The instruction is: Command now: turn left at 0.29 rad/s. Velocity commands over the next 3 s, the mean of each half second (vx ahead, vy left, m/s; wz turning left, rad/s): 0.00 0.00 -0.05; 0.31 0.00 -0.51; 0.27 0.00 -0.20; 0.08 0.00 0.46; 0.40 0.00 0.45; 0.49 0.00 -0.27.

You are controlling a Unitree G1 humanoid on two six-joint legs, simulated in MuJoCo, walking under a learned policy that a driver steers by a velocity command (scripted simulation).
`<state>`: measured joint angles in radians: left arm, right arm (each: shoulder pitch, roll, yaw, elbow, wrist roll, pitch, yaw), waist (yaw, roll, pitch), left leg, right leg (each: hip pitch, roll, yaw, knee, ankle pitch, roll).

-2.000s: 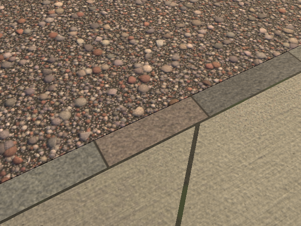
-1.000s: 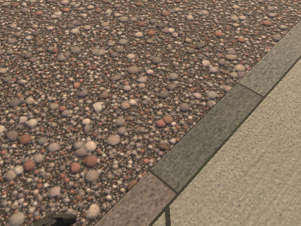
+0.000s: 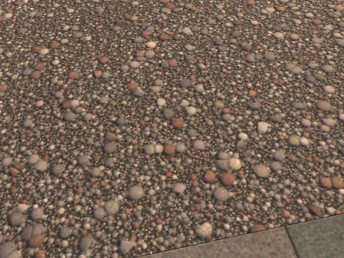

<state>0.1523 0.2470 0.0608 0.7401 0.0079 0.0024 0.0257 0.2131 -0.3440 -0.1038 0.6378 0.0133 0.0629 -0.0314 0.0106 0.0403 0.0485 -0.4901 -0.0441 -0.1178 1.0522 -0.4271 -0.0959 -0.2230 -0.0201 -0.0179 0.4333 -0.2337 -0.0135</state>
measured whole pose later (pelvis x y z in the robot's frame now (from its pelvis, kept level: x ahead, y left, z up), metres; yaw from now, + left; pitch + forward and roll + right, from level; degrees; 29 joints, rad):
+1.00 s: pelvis +0.13 -0.05 +0.00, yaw -22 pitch +3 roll +3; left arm 0.46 0.26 0.04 0.78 -0.02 -0.04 0.03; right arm 0.01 -0.29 -0.08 0.67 0.01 -0.09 0.04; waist 0.08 0.05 0.03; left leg -0.65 0.02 -0.06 0.60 0.05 -0.05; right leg 0.03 0.04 0.14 0.27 -0.33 -0.08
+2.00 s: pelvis +0.40 -0.12 -0.01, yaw -10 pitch +1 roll -2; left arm 0.16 0.31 0.08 0.72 -0.01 -0.01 0.02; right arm 0.25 -0.29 -0.06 0.72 0.01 0.00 0.02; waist 0.00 -0.04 0.02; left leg -0.28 -0.03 0.00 0.57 -0.32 0.07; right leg -0.47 -0.05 0.00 1.00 -0.46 0.01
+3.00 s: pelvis +0.88 -0.13 -0.01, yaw -8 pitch +1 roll +1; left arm 0.33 0.32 0.06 0.77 -0.03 -0.04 0.01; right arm 0.18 -0.26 -0.05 0.70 -0.01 -0.09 0.02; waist 0.02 -0.04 0.03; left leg -0.29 -0.01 0.05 0.45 -0.18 0.02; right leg -0.44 -0.03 0.06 1.15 -0.37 -0.01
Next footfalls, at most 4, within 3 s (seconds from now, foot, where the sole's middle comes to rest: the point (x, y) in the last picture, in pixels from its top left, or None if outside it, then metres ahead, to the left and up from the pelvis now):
0.14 left None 0.03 0.15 -0.78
0.64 right None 0.01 -0.09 -0.78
1.14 left None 0.44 -0.04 -0.78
1.52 right None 0.39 -0.29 -0.78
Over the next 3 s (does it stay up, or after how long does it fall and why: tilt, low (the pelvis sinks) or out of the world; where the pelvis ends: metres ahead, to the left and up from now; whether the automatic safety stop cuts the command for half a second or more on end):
stays up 0.88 -0.13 -0.01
